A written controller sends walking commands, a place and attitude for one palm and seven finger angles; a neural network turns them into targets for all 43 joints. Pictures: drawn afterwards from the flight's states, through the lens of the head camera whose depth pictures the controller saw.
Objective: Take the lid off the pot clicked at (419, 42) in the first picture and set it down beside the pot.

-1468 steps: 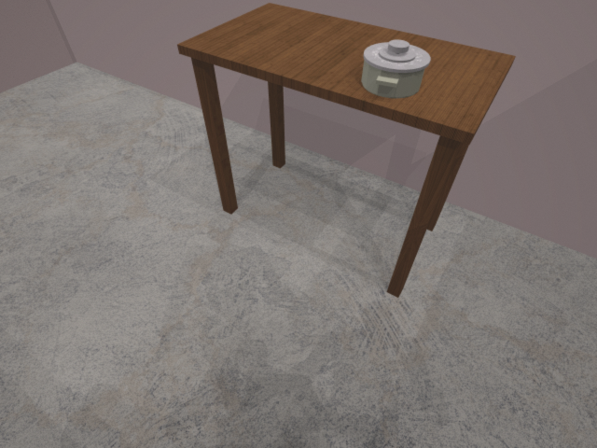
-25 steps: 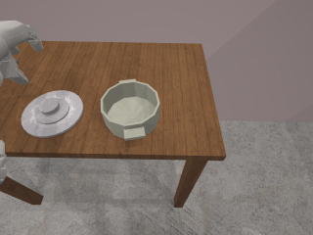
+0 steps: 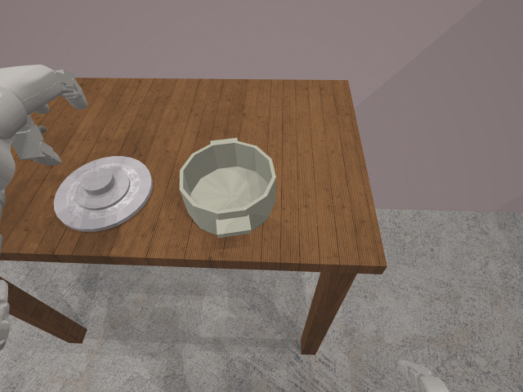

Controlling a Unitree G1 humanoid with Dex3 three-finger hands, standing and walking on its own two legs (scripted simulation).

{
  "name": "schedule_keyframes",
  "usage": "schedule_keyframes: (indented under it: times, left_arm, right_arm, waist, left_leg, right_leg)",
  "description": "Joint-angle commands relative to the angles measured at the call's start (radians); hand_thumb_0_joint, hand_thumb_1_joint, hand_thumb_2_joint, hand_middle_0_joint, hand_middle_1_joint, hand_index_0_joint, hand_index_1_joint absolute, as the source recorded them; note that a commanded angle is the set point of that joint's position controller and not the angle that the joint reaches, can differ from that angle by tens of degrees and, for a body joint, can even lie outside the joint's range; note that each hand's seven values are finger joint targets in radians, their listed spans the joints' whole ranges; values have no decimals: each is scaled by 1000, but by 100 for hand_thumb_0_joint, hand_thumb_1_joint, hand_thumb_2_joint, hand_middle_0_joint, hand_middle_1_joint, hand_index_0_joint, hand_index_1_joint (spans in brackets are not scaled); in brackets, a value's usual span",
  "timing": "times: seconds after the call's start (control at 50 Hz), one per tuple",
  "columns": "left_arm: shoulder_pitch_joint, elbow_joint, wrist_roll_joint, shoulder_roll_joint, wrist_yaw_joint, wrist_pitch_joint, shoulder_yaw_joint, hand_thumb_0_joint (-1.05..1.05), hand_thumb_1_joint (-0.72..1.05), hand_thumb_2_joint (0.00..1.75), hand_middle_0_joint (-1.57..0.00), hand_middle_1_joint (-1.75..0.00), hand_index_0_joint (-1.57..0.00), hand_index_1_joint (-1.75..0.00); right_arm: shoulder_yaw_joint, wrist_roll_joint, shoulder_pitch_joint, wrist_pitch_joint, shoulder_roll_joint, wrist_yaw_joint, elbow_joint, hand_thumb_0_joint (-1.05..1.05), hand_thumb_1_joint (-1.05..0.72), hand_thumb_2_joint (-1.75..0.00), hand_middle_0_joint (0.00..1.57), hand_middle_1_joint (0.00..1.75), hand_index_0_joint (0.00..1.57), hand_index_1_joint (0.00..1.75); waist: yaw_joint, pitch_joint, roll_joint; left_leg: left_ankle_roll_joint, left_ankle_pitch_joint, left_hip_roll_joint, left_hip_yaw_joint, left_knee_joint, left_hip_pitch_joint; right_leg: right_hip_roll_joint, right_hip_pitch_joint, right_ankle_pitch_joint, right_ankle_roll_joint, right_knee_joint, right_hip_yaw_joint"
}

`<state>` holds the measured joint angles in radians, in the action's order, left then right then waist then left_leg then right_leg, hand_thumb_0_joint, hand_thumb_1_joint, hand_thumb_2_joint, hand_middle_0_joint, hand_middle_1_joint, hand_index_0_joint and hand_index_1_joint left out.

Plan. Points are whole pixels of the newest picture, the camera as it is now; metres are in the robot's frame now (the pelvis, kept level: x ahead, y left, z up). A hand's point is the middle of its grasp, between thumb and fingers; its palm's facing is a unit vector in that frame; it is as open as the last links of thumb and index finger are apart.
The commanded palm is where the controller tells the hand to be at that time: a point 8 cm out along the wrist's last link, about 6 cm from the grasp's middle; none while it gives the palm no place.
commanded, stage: draw the hand back to the body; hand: left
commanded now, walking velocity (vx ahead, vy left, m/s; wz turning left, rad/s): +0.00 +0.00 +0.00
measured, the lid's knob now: (98, 181) +0.45 +0.31 +0.05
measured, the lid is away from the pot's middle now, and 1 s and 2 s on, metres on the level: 0.24 0.24 0.24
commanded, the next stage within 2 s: step back with the hand held close in 1.92 s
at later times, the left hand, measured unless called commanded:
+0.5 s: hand (61, 116) +0.38 +0.24 +0.25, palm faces +0.41 -0.89 -0.21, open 10.7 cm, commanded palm +0.32 +0.28 +0.25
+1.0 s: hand (43, 177) +0.29 +0.22 +0.25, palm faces +0.49 -0.85 -0.19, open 8.4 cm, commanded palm +0.23 +0.25 +0.24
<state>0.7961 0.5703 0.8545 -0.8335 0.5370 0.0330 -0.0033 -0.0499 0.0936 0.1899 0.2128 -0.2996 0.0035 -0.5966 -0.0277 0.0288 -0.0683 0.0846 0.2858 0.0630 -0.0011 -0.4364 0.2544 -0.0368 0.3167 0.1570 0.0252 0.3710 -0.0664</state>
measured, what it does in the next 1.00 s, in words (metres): shifts its weight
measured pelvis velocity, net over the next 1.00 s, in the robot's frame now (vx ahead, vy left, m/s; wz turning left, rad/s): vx -0.01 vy -0.05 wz -0.02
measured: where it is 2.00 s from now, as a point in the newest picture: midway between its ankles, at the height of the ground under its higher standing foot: outside the picture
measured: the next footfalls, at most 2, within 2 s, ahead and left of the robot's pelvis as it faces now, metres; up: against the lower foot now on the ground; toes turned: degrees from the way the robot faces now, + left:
none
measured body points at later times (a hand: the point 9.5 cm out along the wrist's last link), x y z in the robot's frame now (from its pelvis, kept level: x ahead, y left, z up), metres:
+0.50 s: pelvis +0.01 -0.03 +0.00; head +0.03 -0.03 +0.45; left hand +0.35 +0.28 +0.26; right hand +0.15 -0.26 -0.10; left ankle -0.05 +0.06 -0.74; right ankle +0.01 -0.14 -0.74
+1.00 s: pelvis -0.01 -0.05 +0.00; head -0.01 -0.07 +0.45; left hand +0.25 +0.26 +0.25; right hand +0.19 -0.27 -0.09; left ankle -0.05 +0.06 -0.74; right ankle +0.01 -0.14 -0.74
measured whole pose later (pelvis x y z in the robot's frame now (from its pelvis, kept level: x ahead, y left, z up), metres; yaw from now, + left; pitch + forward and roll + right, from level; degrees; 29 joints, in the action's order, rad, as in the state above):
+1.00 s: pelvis -0.01 -0.05 +0.00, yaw -1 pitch -4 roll -1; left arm 0.13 -0.08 -0.12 -0.40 -0.08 -0.09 -0.41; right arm -0.04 0.04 0.13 -0.08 -0.24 0.05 -0.67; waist 0.05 -0.05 -0.06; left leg 0.01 0.28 0.00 0.00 -0.38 0.03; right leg 0.03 0.12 0.17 -0.04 0.36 -0.07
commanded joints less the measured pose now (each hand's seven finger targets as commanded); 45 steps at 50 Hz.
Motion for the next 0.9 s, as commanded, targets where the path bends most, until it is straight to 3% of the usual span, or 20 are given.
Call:
schedule_keyframes:
  times: [0.0,0.04,0.1,0.12,0.14,0.16,0.18,0.22,0.24,0.3,0.32,0.34,0.42,0.46,0.52,0.58,0.64,0.7,0.74,0.88]
  left_arm:
    - [439,-266,-10,-302,-38,21,-110,0,-7,77,-40,-76,-40,-76]
    - [407,-318,-13,-315,-44,25,-133,0,-7,77,-40,-76,-40,-76]
    - [335,-229,-18,-278,-41,40,-113,0,-7,77,-40,-76,-40,-76]
    - [321,-248,-27,-273,-44,43,-111,0,-7,77,-40,-76,-40,-76]
    - [461,-439,-636,20,-233,-85,-252,0,-7,77,-40,-76,-40,-76]
    - [302,-373,-683,59,-324,-115,-196,0,-7,77,-40,-76,-40,-76]
    - [211,-375,-773,69,-391,-126,-248,0,-7,77,-40,-76,-40,-76]
    - [121,-347,-852,-39,-485,-135,-394,0,-7,77,-40,-76,-40,-76]
    - [166,-408,-873,-58,-517,-146,-426,0,-7,77,-40,-76,-40,-76]
    - [217,-581,-896,-2,-574,-181,-419,0,0,78,-39,-73,-39,-73]
    - [169,-613,-902,-4,-587,-188,-440,0,3,78,-38,-72,-38,-72]
    - [125,-649,-911,7,-599,-193,-456,0,5,78,-38,-70,-38,-70]
    - [-42,-600,-935,93,-606,-177,-436,0,15,80,-36,-66,-36,-66]
    - [-76,-670,-943,79,-609,-181,-462,0,20,80,-35,-63,-35,-63]
    - [-132,-683,-953,95,-610,-173,-463,0,27,81,-33,-60,-33,-60]
    - [-175,-762,-960,79,-616,-180,-494,0,34,82,-32,-57,-32,-57]
    - [-217,-803,-966,105,-617,-183,-486,0,42,83,-30,-53,-30,-53]
    - [-316,-733,-972,120,-619,-164,-502,0,49,84,-29,-50,-29,-50]
    - [-281,-827,-975,129,-618,-181,-483,0,54,85,-28,-47,-28,-47]
    - [-364,-870,-980,140,-633,-191,-508,0,71,87,-24,-39,-24,-39]
  right_arm:
    - [41,-4,-78,-33,-127,7,132,0,-90,-90,20,30,20,30]
    - [37,-8,-86,-40,-120,6,142,0,-90,-90,20,30,20,30]
    - [28,-8,-95,-40,-121,13,130,0,-90,-90,20,30,20,30]
    - [33,-2,-104,-39,-130,12,134,0,-90,-90,20,30,20,30]
    - [37,-4,68,-118,-20,30,195,0,-90,-90,20,30,20,30]
    - [18,-10,2,-156,-52,43,183,0,-90,-90,20,30,20,30]
    - [20,-15,-14,-181,-59,54,179,0,-90,-90,20,30,20,30]
    - [12,-31,-21,-196,-90,70,123,0,-90,-90,20,30,20,30]
    - [11,-38,-23,-205,-87,74,116,0,-90,-90,20,30,20,30]
    - [13,-49,-46,-261,-73,76,106,0,-90,-90,20,30,20,30]
    - [12,-58,-51,-275,-74,74,95,0,-90,-90,20,30,20,30]
    - [15,-64,-49,-287,-69,69,94,0,-90,-90,20,30,20,30]
    - [29,-62,-52,-300,-73,54,72,0,-90,-90,20,30,20,30]
    - [34,-62,-64,-308,-73,51,77,0,-90,-90,20,30,20,30]
    - [38,-57,-76,-308,-75,49,67,0,-90,-90,20,30,20,30]
    - [42,-57,-88,-317,-73,48,69,0,-90,-90,20,30,20,30]
    - [45,-55,-104,-319,-69,46,66,0,-90,-90,20,30,20,30]
    - [48,-56,-104,-311,-69,48,57,0,-90,-90,20,30,20,30]
    - [46,-52,-128,-317,-63,49,68,0,-90,-90,20,30,20,30]
    - [40,-61,-148,-333,-45,57,62,0,-90,-90,20,30,20,30]
  waist:
    - [-2,368,-28]
    - [11,397,-53]
    - [8,317,14]
    - [3,317,-22]
    - [-34,283,29]
    - [-13,249,5]
    - [8,232,42]
    - [33,202,91]
    - [38,207,77]
    - [41,260,-155]
    - [47,260,-178]
    - [54,276,-176]
    - [50,210,-11]
    - [59,247,-27]
    - [55,220,3]
    - [65,260,-15]
    - [61,240,-23]
    - [65,173,65]
    - [60,192,4]
    - [69,161,-3]
  left_leg:
    - [-31,-644,-55,-80,11,-139]
    - [-38,-659,-54,-90,11,-155]
    - [-35,-540,-49,-72,24,-86]
    - [-36,-529,-51,-75,25,-91]
    - [-79,-410,-110,-79,44,-273]
    - [-86,-350,-131,-138,72,-317]
    - [-83,-330,-131,-129,89,-292]
    - [-61,-300,-102,-71,96,-191]
    - [-63,-313,-93,-57,106,-162]
    - [-96,-476,-98,-62,97,-256]
    - [-100,-524,-101,-62,85,-272]
    - [-103,-574,-100,-61,79,-276]
    - [-82,-592,-102,-37,75,-207]
    - [-72,-583,-93,-27,72,-217]
    - [-63,-566,-88,-20,70,-195]
    - [-56,-571,-81,-15,66,-216]
    - [-53,-551,-77,-7,69,-211]
    - [-44,-448,-72,9,79,-163]
    - [-44,-413,-68,5,85,-186]
    - [-41,-316,-60,5,99,-173]
  right_leg:
    - [45,-194,-239,-66,24,7]
    - [44,-213,-234,-70,28,8]
    - [44,-201,-205,-67,21,-1]
    - [47,-193,-195,-72,16,-3]
    - [39,-112,-97,-90,6,-16]
    - [46,-88,-33,-92,0,-1]
    - [37,-129,-42,-91,-11,12]
    - [39,-231,-102,-84,-22,15]
    - [34,-272,-133,-82,-19,16]
    - [30,-273,-176,-84,-10,17]
    - [32,-273,-194,-84,-9,19]
    - [33,-299,-231,-84,-4,18]
    - [38,-332,-296,-73,3,11]
    - [35,-361,-324,-70,6,18]
    - [34,-369,-344,-66,7,20]
    - [30,-392,-372,-64,10,29]
    - [27,-386,-377,-61,7,28]
    - [28,-377,-355,-57,-1,31]
    - [26,-368,-313,-59,-8,33]
    - [26,-367,-241,-60,-24,41]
